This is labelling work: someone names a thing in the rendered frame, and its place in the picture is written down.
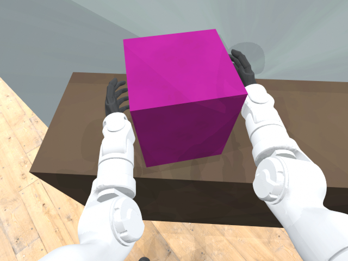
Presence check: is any pedestal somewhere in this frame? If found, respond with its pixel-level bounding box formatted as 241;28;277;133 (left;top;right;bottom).
29;72;348;228

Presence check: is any carton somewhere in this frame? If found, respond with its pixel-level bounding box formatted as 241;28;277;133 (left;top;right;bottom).
123;29;248;167

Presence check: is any left robot upper arm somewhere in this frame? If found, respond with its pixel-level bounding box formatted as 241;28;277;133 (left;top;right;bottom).
38;196;145;261

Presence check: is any robot left hand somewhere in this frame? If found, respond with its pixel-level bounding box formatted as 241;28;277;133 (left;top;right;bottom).
105;78;129;117

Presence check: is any right robot upper arm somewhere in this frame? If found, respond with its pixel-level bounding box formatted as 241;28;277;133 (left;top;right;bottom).
253;156;348;261

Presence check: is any robot right hand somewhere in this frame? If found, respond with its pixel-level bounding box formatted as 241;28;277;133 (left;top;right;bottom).
228;49;256;87

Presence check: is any robot left forearm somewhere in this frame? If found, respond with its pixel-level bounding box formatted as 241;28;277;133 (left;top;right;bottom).
83;113;136;211

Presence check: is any robot right forearm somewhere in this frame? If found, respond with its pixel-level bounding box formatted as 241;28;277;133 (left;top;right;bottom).
241;84;327;189

